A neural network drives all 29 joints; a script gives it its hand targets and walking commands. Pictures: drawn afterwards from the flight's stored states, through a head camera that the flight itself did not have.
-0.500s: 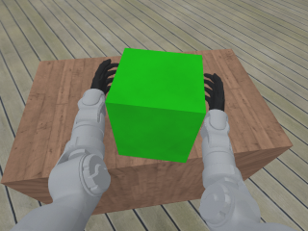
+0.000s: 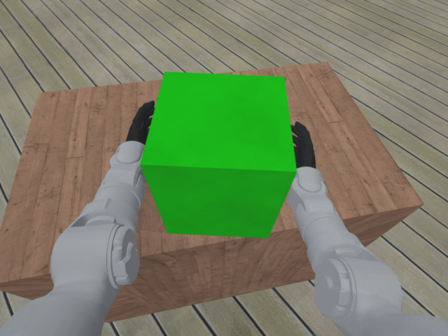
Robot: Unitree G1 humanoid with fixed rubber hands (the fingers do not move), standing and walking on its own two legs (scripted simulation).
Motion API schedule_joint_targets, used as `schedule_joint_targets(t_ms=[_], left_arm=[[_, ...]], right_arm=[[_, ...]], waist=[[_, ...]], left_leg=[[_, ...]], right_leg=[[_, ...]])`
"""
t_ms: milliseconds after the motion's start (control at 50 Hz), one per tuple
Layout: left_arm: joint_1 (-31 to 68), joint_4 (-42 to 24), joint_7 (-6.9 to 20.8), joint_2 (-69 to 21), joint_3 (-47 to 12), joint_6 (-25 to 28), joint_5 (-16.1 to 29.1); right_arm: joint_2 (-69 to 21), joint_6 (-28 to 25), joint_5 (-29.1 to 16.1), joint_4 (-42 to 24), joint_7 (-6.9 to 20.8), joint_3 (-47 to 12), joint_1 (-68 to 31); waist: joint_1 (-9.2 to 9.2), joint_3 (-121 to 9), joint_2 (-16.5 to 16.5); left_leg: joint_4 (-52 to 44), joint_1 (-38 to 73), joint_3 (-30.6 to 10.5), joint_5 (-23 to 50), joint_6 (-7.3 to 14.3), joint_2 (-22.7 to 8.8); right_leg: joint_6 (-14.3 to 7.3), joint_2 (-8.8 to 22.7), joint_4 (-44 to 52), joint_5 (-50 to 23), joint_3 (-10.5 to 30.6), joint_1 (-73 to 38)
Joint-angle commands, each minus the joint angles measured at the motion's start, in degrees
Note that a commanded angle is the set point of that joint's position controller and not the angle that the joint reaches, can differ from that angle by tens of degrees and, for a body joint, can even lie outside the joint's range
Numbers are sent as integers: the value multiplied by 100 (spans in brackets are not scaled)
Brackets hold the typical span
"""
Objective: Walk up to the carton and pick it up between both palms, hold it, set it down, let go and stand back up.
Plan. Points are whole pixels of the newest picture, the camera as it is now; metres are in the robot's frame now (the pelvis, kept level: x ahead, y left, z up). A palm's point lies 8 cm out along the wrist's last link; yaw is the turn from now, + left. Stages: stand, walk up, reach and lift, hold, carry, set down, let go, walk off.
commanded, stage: set down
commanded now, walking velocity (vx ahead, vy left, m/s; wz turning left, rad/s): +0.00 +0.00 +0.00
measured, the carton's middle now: (220, 162) +0.41 -0.03 +0.04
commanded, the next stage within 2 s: none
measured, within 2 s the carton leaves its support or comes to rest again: neither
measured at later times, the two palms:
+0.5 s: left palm (121, 127) +0.45 +0.14 +0.12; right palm (344, 142) +0.37 -0.24 +0.11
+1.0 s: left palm (106, 83) +0.46 +0.13 +0.21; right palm (355, 103) +0.38 -0.22 +0.19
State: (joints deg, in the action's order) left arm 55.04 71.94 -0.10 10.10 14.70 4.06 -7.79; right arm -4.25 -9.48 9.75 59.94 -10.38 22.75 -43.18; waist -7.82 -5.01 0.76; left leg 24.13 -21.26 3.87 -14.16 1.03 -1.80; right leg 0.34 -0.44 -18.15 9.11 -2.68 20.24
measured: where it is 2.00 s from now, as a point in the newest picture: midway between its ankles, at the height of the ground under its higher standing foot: outside the picture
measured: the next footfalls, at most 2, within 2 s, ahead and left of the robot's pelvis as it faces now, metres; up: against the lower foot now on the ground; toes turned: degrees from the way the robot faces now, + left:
none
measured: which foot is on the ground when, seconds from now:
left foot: down 0.00-1.00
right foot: down 0.00-1.00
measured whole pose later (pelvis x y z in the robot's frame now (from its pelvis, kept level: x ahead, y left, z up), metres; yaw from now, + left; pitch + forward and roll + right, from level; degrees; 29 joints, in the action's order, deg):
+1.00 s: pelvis -0.04 -0.02 +0.00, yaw +1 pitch +12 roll +0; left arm 77.1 86.3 2.3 26.5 -9.2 -5.5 20.4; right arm 5.2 12.7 -13.9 61.4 -16.8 7.2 -65.1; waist -13.5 -10.8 -1.2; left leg 24.7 -26.8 -0.8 -10.2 -0.9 -1.1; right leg -1.5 -0.6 -22.0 7.1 -3.3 27.2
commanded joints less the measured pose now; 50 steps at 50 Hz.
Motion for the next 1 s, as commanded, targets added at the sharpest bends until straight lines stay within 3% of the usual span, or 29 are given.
schedule_joint_targets(t_ms=[0,40,100,220,300,360,540,640,740,980], left_arm=[[3252,-241,-194,842,-622,785,664],[3329,-40,-205,979,-803,843,835],[3432,157,-191,1095,-1020,800,1033],[3578,532,-116,1248,-1495,718,1507],[3849,259,-66,1339,-1800,626,1883],[4146,1,-31,1538,-1961,505,2157],[4754,464,139,1946,-2545,7,2888],[4844,871,183,2236,-2501,-208,2921],[4942,939,231,2456,-2389,-354,2836],[5588,312,246,2523,-2338,-836,2803]], right_arm=[[635,-634,-597,-756,-224,-781,-2980],[892,-703,-857,-589,-273,-883,-3085],[1216,-724,-1228,-302,-309,-1041,-3141],[1674,-430,-1993,217,-255,-1485,-3295],[1982,-209,-2408,241,-164,-1680,-3519],[2145,46,-2553,-131,-118,-1748,-3855],[2121,1080,-2569,-549,-153,-1840,-4750],[1939,1483,-2483,-548,-298,-1854,-4958],[1803,1701,-2416,-593,-488,-1764,-5016],[1915,2025,-2337,-958,-677,-1435,-5460]], waist=[[-124,-4700,309],[-190,-4804,386],[-248,-4750,569],[-235,-4093,822],[-226,-4161,1052],[-246,-4350,973],[-382,-3721,434],[-365,-3610,195],[-443,-3601,190],[-625,-4002,780]], left_leg=[[648,312,-58,3157,-441,132],[748,282,-129,3473,-519,106],[958,726,-204,3942,-657,64],[995,1352,-311,3579,-758,38],[1134,1966,-408,4078,-873,-38],[1082,1844,-381,3694,-795,26],[413,815,-401,1224,-286,156],[98,89,-369,571,-52,252],[-104,-140,-339,476,5,321],[32,882,-359,1454,-294,278]], right_leg=[[178,-69,-1050,-4589,107,-2091],[183,-69,-1139,-4786,112,-2038],[157,-138,-1068,-4522,49,-1440],[44,-249,-830,-3164,-117,-437],[-28,-335,-721,-2575,-220,244],[-53,-312,-730,-2488,-213,153],[-88,-73,-707,-1502,-97,-210],[-73,71,-747,-1580,62,-953],[-45,118,-707,-1893,122,-1504],[-74,-26,-520,-2554,-88,-1337]])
